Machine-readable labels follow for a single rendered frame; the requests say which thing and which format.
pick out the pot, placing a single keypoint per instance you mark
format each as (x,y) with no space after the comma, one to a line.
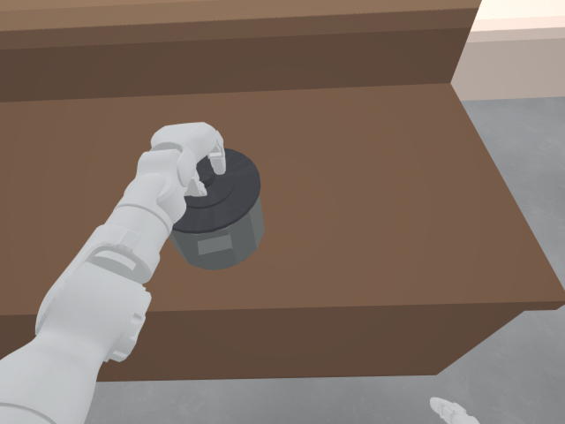
(223,248)

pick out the robot left upper arm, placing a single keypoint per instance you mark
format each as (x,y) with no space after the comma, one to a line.
(51,380)

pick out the robot left hand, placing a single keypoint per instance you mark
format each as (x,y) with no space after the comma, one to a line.
(203,140)

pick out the knob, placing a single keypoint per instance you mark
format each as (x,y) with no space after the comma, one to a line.
(206,174)

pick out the lid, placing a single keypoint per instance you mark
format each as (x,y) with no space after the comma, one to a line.
(228,199)

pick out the table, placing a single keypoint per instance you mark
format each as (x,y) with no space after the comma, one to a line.
(392,244)

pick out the robot left forearm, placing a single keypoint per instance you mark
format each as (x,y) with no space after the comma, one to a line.
(129,243)

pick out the robot right hand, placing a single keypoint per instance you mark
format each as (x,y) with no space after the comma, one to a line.
(451,413)

